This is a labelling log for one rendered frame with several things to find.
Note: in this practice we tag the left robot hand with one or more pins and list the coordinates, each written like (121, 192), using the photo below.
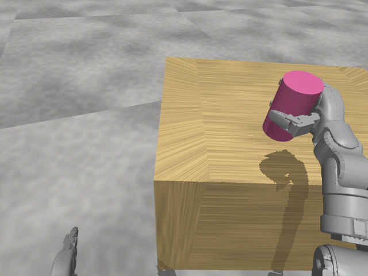
(65, 260)

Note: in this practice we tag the right robot hand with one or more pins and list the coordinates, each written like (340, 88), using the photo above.
(328, 107)

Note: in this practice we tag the right robot arm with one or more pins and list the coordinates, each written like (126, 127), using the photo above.
(344, 172)

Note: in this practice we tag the can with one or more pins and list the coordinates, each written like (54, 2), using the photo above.
(296, 95)

